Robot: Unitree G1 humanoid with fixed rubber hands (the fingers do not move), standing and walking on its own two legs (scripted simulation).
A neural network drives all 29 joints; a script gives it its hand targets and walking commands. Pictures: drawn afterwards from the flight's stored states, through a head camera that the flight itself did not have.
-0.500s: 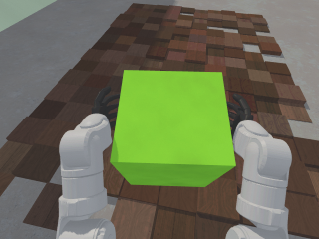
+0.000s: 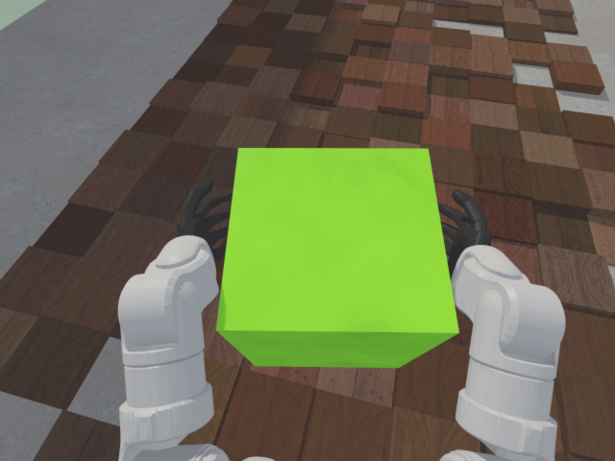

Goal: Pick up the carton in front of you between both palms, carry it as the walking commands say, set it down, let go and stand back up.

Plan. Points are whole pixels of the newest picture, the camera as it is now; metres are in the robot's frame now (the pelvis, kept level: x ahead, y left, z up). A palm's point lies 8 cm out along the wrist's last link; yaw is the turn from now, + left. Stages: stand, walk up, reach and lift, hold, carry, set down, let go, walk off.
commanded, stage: carry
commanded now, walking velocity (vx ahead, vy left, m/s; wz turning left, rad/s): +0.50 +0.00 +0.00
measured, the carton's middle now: (329, 272) +0.36 +0.02 +0.04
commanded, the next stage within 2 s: none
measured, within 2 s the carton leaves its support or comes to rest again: neither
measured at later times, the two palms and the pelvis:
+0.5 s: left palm (250, 71) +0.61 +0.16 +0.17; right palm (466, 95) +0.57 -0.14 +0.17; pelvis +0.29 +0.03 +0.05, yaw -1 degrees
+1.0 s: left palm (248, 24) +0.83 +0.21 +0.13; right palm (396, 16) +0.93 -0.07 +0.11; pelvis +0.56 -0.03 +0.02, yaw +16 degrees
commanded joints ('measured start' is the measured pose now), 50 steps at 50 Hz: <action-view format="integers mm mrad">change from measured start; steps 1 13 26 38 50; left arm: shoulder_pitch -631 -461 -293 -473 -405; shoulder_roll -766 -635 -680 -642 -710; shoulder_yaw -779 -619 -617 -555 -657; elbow -197 -40 -1 70 49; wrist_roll -366 -257 -70 -172 -248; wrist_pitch -9 102 54 -44 -57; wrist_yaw -86 -61 -30 -45 -109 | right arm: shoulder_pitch -505 -419 -467 -526 -334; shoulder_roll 710 645 747 745 772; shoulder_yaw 564 609 738 659 650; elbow -91 -41 -87 38 80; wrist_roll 88 146 288 135 56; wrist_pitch -52 51 18 -57 -100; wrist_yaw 4 27 100 -2 -17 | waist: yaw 23 -145 -114 -64 -17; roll -35 238 145 -327 -172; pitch -500 -533 -357 -539 -397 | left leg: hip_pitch -277 729 529 -190 -305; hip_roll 35 301 198 -21 27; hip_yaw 15 -457 -123 -9 105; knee -206 -1045 -1118 -155 -456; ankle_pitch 11 108 615 -88 202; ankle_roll -3 200 146 -5 -1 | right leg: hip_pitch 662 -71 -110 760 730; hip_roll -287 -8 -65 -476 -278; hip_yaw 399 43 69 555 194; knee -199 441 112 -243 -257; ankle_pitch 419 126 234 294 769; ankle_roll -126 90 111 -5 -31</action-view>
